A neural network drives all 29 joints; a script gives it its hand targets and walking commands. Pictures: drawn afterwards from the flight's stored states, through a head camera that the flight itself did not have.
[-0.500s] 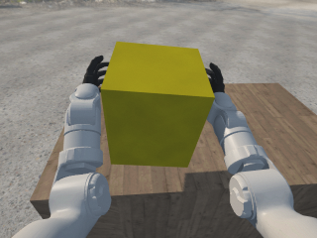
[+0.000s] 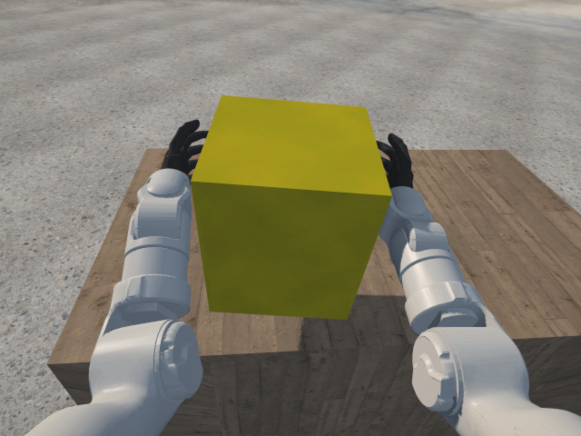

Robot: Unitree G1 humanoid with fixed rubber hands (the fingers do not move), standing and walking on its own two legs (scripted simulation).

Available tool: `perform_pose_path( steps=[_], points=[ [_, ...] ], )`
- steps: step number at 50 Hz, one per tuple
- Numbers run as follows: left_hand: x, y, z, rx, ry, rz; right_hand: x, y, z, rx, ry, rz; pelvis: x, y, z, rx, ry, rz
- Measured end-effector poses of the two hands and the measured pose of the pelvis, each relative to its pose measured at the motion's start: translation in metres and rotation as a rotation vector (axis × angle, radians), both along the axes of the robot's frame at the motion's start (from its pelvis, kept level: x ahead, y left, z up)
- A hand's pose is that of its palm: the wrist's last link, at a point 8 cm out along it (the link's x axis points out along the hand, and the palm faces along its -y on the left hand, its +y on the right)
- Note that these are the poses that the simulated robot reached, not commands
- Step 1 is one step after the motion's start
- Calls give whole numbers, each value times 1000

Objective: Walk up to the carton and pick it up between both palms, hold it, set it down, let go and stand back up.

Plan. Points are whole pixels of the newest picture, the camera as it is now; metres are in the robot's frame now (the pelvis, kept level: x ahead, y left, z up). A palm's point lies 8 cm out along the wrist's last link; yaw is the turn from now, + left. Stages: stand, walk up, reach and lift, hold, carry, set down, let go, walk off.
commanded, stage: set down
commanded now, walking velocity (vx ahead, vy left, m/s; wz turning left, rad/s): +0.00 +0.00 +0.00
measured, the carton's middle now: (286, 211) +0.40 -0.01 +0.15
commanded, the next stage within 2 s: none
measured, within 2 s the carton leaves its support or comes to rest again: neither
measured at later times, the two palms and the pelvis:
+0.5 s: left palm (186, 188) +0.42 +0.13 +0.18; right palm (392, 210) +0.38 -0.17 +0.16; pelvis +0.01 +0.00 +0.00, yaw +0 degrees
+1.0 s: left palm (189, 194) +0.43 +0.13 +0.16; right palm (388, 223) +0.37 -0.17 +0.14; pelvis +0.01 +0.00 +0.00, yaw +0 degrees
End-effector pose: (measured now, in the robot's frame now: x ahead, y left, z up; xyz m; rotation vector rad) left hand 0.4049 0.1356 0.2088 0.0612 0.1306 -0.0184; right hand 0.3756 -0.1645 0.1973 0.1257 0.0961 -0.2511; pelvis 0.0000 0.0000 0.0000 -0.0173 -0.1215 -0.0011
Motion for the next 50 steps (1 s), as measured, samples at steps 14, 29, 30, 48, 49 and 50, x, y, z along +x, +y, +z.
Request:
perform_pose_path(
  steps=[14,29,30,48,49,50],
  points=[
    [8,-3,-20,4,32,-26,0,-2,-22,4,29,-24,2,0,0,0,4,0],
    [18,-6,-35,11,63,-54,2,-4,-40,19,57,-51,7,1,0,-1,16,-1],
    [19,-6,-36,11,63,-55,2,-4,-41,18,56,-52,8,1,0,-1,17,-1],
    [23,-7,-46,9,77,-79,-1,-4,-56,13,63,-71,11,1,0,-1,24,-1],
    [23,-7,-47,9,79,-80,-1,-4,-58,15,64,-72,11,1,0,-1,24,-1],
    [22,-7,-48,9,81,-81,-2,-3,-59,16,65,-74,11,1,0,-1,23,-1]
  ],
)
